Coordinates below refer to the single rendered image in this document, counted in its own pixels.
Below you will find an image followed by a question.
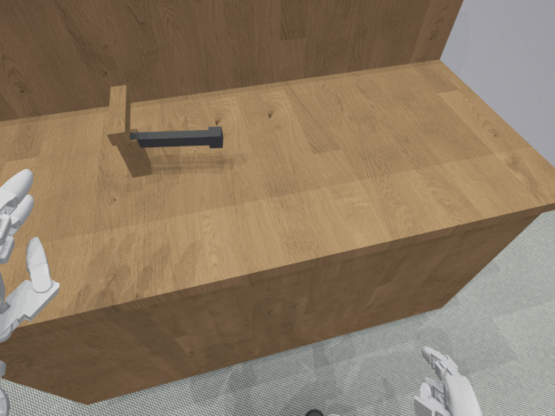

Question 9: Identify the counter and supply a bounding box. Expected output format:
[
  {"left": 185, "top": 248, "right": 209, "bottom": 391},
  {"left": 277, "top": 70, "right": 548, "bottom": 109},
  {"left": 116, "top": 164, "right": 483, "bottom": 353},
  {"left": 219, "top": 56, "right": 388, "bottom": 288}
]
[{"left": 0, "top": 0, "right": 555, "bottom": 405}]

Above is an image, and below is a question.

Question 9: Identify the tap lever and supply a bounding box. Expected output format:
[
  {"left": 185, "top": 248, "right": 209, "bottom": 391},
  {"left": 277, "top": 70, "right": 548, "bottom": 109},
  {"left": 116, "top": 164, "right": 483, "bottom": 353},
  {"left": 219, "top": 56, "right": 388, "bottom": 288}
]
[{"left": 130, "top": 127, "right": 224, "bottom": 148}]

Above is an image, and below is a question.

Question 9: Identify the left robot hand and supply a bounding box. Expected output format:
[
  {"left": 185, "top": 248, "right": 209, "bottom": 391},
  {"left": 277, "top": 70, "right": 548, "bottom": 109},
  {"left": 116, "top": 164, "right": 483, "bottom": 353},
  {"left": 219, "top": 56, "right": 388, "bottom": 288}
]
[{"left": 0, "top": 169, "right": 60, "bottom": 343}]

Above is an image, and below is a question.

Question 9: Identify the right robot hand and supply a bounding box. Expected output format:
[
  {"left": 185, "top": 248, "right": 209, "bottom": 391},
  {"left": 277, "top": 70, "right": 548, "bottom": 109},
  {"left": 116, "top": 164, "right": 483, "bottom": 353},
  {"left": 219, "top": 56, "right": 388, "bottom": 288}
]
[{"left": 414, "top": 347, "right": 483, "bottom": 416}]

